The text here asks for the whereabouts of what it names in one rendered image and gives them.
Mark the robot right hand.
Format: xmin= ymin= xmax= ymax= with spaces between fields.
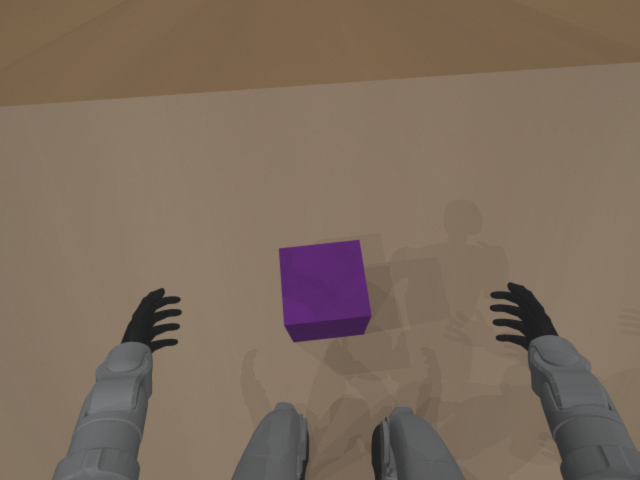
xmin=490 ymin=282 xmax=558 ymax=351

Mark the robot shin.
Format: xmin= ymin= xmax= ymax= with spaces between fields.
xmin=274 ymin=402 xmax=303 ymax=480
xmin=381 ymin=406 xmax=414 ymax=480

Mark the robot right forearm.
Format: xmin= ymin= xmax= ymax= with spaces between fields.
xmin=528 ymin=335 xmax=640 ymax=480

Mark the right robot shin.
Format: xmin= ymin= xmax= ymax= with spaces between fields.
xmin=381 ymin=406 xmax=414 ymax=480

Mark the carton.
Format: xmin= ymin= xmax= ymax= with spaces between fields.
xmin=279 ymin=240 xmax=372 ymax=342

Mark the robot left hand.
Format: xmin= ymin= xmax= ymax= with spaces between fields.
xmin=121 ymin=288 xmax=182 ymax=353

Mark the robot left forearm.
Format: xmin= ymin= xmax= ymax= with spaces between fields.
xmin=52 ymin=342 xmax=153 ymax=480

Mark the left robot shin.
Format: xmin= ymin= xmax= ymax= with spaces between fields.
xmin=274 ymin=402 xmax=303 ymax=480

